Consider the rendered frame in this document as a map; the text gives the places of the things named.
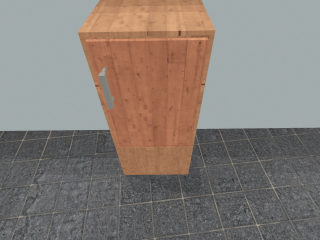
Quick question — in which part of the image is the cupboard door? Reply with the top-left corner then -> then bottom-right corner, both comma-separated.
85,37 -> 209,148

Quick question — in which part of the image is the handle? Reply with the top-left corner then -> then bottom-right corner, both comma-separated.
98,67 -> 114,109

